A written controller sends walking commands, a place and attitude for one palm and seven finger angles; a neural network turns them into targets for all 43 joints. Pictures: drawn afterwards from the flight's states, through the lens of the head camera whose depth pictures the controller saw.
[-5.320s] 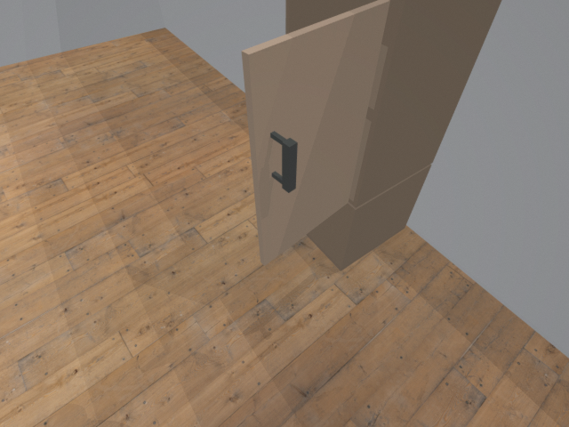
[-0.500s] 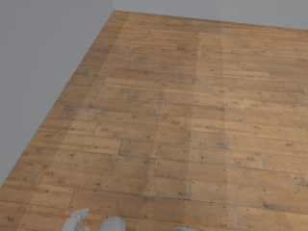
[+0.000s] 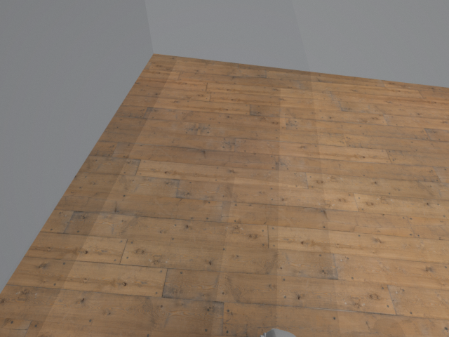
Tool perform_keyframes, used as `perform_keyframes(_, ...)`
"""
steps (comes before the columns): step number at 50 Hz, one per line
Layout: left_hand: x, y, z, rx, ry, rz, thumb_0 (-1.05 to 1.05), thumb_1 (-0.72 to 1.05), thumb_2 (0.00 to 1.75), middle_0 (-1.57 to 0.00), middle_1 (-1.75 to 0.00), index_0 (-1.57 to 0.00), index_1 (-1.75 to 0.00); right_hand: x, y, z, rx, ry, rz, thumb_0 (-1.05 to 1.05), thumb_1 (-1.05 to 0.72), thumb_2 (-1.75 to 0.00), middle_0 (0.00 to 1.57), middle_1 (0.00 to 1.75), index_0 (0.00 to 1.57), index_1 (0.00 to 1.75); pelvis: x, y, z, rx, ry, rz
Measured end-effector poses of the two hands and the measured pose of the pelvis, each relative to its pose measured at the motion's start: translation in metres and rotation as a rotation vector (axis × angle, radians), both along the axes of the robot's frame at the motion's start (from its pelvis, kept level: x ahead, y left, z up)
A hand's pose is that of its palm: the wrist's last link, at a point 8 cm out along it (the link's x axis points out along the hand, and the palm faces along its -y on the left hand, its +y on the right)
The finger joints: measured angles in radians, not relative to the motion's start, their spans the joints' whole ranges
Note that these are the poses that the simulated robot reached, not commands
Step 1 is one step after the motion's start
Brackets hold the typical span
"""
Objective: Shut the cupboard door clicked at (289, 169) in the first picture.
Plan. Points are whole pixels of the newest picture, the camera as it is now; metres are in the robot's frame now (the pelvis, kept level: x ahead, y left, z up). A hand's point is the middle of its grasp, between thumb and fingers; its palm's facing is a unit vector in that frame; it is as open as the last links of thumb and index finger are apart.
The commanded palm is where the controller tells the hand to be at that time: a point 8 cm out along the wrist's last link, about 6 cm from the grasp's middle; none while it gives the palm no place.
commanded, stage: walk around to get in front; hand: left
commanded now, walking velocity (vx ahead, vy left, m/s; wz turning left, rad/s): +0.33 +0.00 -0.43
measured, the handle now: out of the picture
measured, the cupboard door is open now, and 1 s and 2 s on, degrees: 97 97 97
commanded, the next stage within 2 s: walk to a spot facing it in 0.04 s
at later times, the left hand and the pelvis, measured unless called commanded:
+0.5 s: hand (178, 272) +0.28 +0.13 -0.18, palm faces +0.10 -0.98 -0.16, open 7.2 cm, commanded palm none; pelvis +0.19 -0.05 -0.01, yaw +5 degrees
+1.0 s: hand (178, 295) +0.22 +0.12 -0.16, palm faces +0.38 -0.88 -0.29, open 7.4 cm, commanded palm none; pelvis +0.24 -0.10 +0.00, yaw +22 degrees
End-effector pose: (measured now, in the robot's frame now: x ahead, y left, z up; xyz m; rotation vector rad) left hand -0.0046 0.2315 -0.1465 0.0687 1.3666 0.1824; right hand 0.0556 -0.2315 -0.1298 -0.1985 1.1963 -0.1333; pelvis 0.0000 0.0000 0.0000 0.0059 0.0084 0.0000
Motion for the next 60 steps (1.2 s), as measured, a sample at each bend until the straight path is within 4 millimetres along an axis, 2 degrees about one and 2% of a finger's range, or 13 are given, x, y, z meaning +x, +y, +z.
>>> perform_keyframes(7,0.143,-0.014,0.012,0.04,-0.114,-0.155,0.01,0.92,0.9,-0.19,-0.29,-0.19,-0.3,-0.041,-0.025,-0.01,0.019,0.22,-0.159,0.0,-0.93,-0.9,0.2,0.3,0.2,0.3,0.063,-0.018,-0.001,0.013,0.006,-0.067)
perform_keyframes(11,0.219,-0.031,0.006,0.084,-0.208,-0.222,0.0,0.92,0.9,-0.19,-0.29,-0.19,-0.3,-0.048,-0.039,-0.026,0.046,0.334,-0.222,0.01,-0.92,-0.9,0.2,0.3,0.2,0.3,0.102,-0.041,-0.018,0.026,0.001,-0.078)
perform_keyframes(14,0.249,-0.044,0.009,0.088,-0.249,-0.211,0.0,0.91,0.9,-0.19,-0.29,-0.19,-0.3,-0.027,-0.046,-0.026,0.049,0.378,-0.222,0.01,-0.91,-0.9,0.2,0.3,0.2,0.3,0.122,-0.049,-0.016,0.008,-0.008,-0.049)
perform_keyframes(17,0.26,-0.056,0.012,0.071,-0.244,-0.18,0.0,0.91,0.9,-0.19,-0.29,-0.19,-0.3,0.015,-0.05,-0.019,0.046,0.343,-0.191,0.01,-0.91,-0.9,0.2,0.3,0.2,0.3,0.142,-0.054,-0.007,0.002,-0.005,-0.014)
perform_keyframes(21,0.266,-0.062,0.008,0.041,-0.233,-0.097,-0.01,0.93,0.9,-0.2,-0.29,-0.2,-0.3,0.085,-0.048,-0.012,0.045,0.251,-0.118,0.01,-0.91,-0.9,0.2,0.3,0.2,0.3,0.165,-0.056,-0.002,-0.001,0.0,0.037)
perform_keyframes(25,0.27,-0.05,-0.005,0.03,-0.22,-0.029,-0.02,0.94,0.9,-0.2,-0.3,-0.2,-0.3,0.156,-0.043,-0.012,0.021,0.16,-0.022,0.01,-0.92,-0.9,0.2,0.3,0.2,0.3,0.186,-0.049,-0.009,-0.013,-0.011,0.085)
perform_keyframes(27,0.268,-0.04,-0.018,0.026,-0.202,0.004,-0.02,0.94,0.9,-0.2,-0.3,-0.2,-0.3,0.188,-0.045,-0.019,-0.006,0.1,0.018,0.02,-0.93,-0.9,0.2,0.3,0.2,0.3,0.198,-0.042,-0.021,-0.036,-0.01,0.1)
perform_keyframes(30,0.263,-0.028,-0.025,0.047,-0.148,0.031,-0.01,0.93,0.9,-0.2,-0.3,-0.2,-0.3,0.225,-0.047,-0.018,-0.035,0.039,0.055,0.01,-0.93,-0.9,0.2,0.3,0.2,0.3,0.206,-0.041,-0.026,-0.02,-0.001,0.129)
perform_keyframes(38,0.258,-0.024,0.003,0.116,-0.15,0.124,0.0,0.92,0.9,-0.2,-0.29,-0.19,-0.3,0.288,-0.062,-0.008,-0.04,0.0,0.186,0.01,-0.91,-0.9,0.2,0.3,0.2,0.3,0.218,-0.06,-0.013,-0.02,0.025,0.213)
perform_keyframes(42,0.25,-0.035,0.011,0.164,-0.17,0.162,0.0,0.91,0.9,-0.2,-0.29,-0.19,-0.3,0.317,-0.079,-0.015,-0.02,-0.01,0.228,0.01,-0.91,-0.9,0.2,0.3,0.21,0.3,0.227,-0.08,-0.017,-0.009,0.028,0.267)
perform_keyframes(47,0.221,-0.058,0.021,0.186,-0.132,0.238,0.0,0.91,0.9,-0.2,-0.29,-0.19,-0.3,0.354,-0.087,-0.011,-0.015,-0.001,0.299,0.01,-0.91,-0.9,0.2,0.3,0.2,0.3,0.237,-0.094,-0.01,0.017,0.015,0.341)
perform_keyframes(53,0.188,-0.083,0.019,0.142,-0.062,0.329,0.0,0.91,0.9,-0.2,-0.3,-0.2,-0.3,0.397,-0.067,0.003,-0.008,-0.018,0.412,0.01,-0.91,-0.9,0.2,0.3,0.2,0.3,0.247,-0.099,-0.001,0.041,0.019,0.427)
perform_keyframes(60,0.146,-0.088,-0.011,0.087,-0.01,0.463,0.0,0.9,0.9,-0.2,-0.3,-0.2,-0.3,0.44,-0.012,0.001,-0.016,-0.102,0.579,0.01,-0.91,-0.9,0.2,0.3,0.2,0.3,0.249,-0.086,-0.019,0.011,0.019,0.532)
